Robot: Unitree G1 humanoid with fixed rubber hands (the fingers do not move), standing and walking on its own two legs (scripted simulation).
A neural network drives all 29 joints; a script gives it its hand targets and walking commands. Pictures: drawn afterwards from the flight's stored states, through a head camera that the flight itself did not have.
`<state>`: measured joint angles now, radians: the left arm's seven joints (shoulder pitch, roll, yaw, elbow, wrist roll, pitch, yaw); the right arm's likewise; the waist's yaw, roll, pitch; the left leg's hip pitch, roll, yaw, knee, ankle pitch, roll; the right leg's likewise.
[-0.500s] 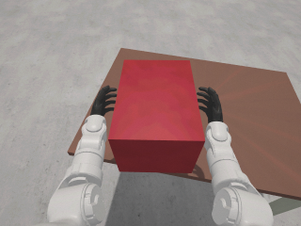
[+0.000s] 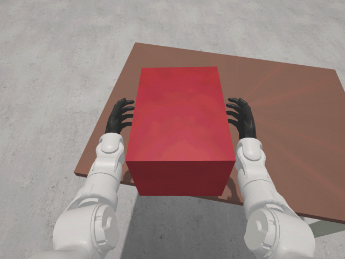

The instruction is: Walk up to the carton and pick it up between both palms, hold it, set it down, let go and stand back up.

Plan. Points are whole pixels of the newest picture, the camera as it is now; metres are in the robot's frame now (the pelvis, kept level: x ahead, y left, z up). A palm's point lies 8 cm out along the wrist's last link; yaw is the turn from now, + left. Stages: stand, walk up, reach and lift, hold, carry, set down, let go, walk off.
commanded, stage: set down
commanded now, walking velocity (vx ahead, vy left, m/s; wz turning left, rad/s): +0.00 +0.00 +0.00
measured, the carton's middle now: (179, 128) +0.46 +0.00 -0.02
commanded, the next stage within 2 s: none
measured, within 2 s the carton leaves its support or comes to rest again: rests again in 0.84 s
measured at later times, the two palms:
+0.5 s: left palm (118, 129) +0.41 +0.16 +0.03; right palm (245, 135) +0.40 -0.16 +0.04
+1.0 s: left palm (121, 129) +0.42 +0.15 +0.02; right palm (245, 138) +0.40 -0.16 +0.03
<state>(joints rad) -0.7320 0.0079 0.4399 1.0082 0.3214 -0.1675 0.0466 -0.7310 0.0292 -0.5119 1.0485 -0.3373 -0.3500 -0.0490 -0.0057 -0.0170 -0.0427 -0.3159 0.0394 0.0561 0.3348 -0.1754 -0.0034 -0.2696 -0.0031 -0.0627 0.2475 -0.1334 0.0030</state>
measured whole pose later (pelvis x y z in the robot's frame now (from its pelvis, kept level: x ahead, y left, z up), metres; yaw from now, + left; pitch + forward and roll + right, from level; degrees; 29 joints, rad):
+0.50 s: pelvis +0.00 +0.00 +0.00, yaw +0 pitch +13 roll -1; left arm -0.80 0.02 0.50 1.11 0.36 -0.25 0.05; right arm -0.77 0.05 -0.65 1.06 -0.45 -0.37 -0.02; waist -0.02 -0.02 -0.07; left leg -0.40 0.03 0.06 0.32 -0.15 0.00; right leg -0.37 -0.02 -0.06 0.27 -0.13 0.01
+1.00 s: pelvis +0.00 +0.00 +0.00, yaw +0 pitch +15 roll -1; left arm -0.81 0.00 0.56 1.11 0.41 -0.31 0.03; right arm -0.75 0.07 -0.70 1.03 -0.49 -0.39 -0.01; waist -0.03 -0.02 -0.07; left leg -0.44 0.03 0.06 0.33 -0.15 0.00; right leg -0.41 -0.02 -0.07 0.28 -0.14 0.00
